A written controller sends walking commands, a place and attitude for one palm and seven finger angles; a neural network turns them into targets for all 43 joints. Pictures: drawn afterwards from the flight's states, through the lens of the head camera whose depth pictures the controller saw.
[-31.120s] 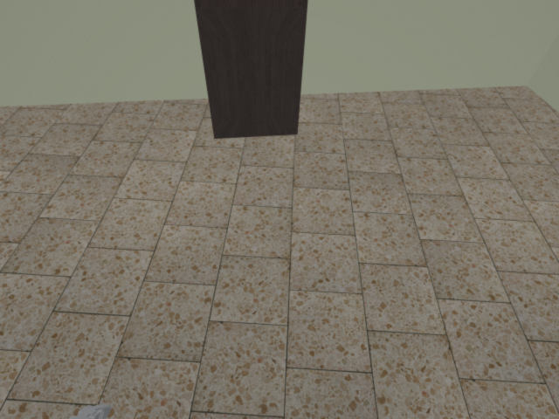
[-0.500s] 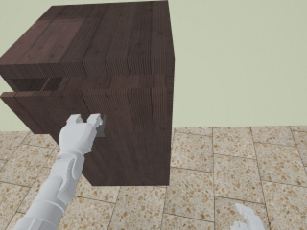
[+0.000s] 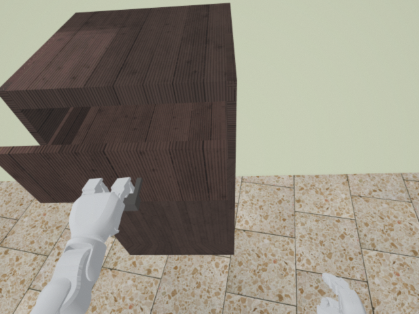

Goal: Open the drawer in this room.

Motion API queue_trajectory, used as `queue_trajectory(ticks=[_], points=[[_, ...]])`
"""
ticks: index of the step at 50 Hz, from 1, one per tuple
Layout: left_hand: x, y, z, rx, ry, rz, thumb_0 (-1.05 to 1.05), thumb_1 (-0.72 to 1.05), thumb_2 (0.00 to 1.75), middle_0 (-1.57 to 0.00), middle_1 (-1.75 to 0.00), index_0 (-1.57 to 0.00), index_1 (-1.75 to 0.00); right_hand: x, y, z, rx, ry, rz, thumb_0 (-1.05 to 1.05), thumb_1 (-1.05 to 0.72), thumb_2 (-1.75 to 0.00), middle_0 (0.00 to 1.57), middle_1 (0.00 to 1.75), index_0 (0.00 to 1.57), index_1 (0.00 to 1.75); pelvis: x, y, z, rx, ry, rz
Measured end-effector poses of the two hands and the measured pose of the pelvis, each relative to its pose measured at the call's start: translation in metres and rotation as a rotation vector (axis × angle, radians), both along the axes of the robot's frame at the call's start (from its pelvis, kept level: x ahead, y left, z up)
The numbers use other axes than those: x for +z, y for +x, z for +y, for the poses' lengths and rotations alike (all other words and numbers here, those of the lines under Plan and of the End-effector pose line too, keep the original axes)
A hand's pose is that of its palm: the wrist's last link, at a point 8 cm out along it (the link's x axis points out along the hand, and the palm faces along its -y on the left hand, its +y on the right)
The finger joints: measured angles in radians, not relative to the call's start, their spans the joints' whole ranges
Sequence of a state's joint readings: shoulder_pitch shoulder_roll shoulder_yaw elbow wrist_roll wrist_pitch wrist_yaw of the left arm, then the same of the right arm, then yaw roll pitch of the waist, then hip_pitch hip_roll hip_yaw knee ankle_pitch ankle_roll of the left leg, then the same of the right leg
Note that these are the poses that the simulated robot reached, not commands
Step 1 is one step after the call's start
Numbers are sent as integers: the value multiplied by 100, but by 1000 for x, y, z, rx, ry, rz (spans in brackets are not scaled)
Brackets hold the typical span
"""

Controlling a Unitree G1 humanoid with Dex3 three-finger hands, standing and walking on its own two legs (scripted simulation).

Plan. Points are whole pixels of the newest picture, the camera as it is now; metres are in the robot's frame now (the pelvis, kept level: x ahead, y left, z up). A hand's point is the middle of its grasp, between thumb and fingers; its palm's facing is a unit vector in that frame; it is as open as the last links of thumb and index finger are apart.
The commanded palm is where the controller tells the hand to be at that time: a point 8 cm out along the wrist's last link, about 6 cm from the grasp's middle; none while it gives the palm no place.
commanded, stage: pull the drawer open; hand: left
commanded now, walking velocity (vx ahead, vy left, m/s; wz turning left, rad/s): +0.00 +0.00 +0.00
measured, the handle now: (115, 192) +0.34 +0.22 +0.05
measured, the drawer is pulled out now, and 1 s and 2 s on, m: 0.13 0.24 0.30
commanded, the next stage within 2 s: open the thumb to release the handle in 1.72 s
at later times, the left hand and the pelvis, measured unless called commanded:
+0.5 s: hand (104, 251) +0.23 +0.21 +0.03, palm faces +0.01 -0.10 -0.99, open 6.0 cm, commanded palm +0.19 +0.22 +0.09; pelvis -0.01 +0.00 +0.00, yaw +0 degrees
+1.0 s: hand (94, 283) +0.17 +0.21 +0.03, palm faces -0.01 -0.11 -0.99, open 6.0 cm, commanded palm +0.13 +0.22 +0.09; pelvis -0.01 -0.01 -0.01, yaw +0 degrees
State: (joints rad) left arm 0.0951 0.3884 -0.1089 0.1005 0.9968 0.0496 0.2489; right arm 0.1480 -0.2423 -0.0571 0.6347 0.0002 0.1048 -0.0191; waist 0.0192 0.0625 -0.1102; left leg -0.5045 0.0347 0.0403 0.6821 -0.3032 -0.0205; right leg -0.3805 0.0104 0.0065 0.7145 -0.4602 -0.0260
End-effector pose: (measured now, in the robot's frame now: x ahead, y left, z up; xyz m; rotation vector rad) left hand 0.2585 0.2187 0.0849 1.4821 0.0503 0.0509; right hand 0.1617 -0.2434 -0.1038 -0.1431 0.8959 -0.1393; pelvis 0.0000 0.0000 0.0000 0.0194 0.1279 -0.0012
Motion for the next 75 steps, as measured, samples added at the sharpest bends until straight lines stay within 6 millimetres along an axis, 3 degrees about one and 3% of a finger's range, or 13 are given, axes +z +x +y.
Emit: queue_trajectory(ticks=[21,75], points=[[0,-46,-2,12,-10,-3,2,67,79,-27,-135,-40,-130,11,29,20,86,21,-93,1,-90,-90,20,30,20,30,-1,-7,-2,5,1,-25],[2,-156,-7,27,-21,24,3,67,76,-26,-133,-40,-129,4,26,16,159,40,-123,1,-90,-90,19,30,20,30,-16,-15,-9,-8,-1,-5]])
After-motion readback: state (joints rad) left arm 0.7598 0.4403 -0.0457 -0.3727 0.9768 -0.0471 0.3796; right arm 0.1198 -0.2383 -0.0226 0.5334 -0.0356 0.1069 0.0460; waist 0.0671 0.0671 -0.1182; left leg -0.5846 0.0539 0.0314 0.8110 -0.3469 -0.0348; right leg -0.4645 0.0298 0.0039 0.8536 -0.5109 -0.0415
